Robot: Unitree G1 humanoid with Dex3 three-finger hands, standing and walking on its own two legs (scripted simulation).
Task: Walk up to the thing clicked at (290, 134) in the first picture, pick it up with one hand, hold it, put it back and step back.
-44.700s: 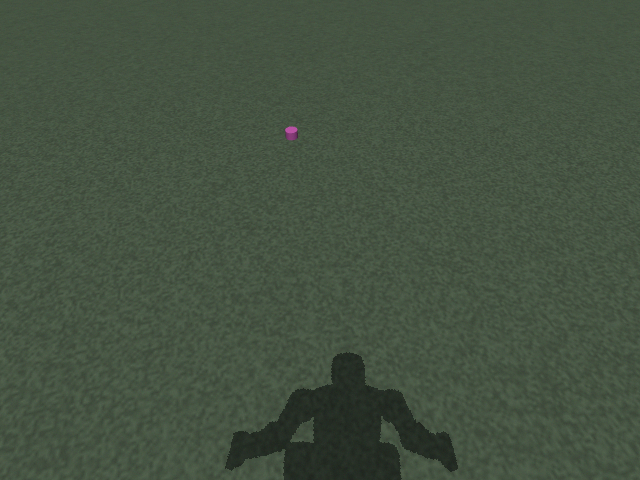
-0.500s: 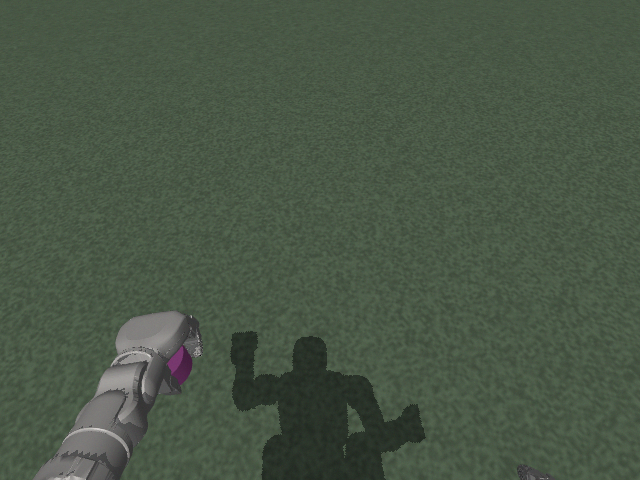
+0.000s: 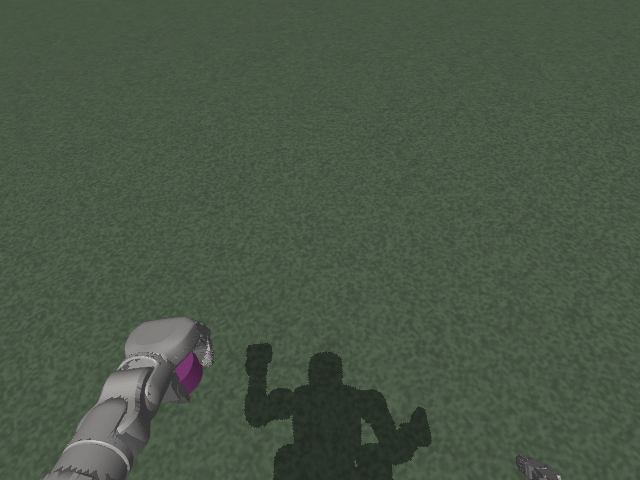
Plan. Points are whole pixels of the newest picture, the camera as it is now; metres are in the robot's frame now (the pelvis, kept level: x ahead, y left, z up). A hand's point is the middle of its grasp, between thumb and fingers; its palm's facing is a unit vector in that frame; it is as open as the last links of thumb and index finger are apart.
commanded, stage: hold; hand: left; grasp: from above
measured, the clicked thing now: (174, 369) +0.31 +0.25 -0.07
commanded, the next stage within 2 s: crouch in 1.16 s
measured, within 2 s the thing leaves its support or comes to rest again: neither
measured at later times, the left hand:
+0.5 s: hand (182, 378) +0.28 +0.21 -0.03, palm faces -0.44 -0.09 -0.89, open 7.2 cm
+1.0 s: hand (178, 364) +0.30 +0.22 -0.02, palm faces -0.45 -0.09 -0.89, open 7.2 cm
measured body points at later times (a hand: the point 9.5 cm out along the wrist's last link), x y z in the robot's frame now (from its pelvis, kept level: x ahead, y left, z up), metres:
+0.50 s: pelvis -0.01 -0.01 +0.01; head +0.00 -0.04 +0.46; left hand +0.30 +0.21 +0.03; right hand +0.14 -0.27 -0.11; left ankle +0.01 +0.10 -0.73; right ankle +0.01 -0.12 -0.73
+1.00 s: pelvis +0.01 -0.01 +0.01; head +0.02 -0.03 +0.46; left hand +0.32 +0.22 +0.03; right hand +0.16 -0.26 -0.10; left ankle +0.01 +0.10 -0.73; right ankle +0.01 -0.12 -0.73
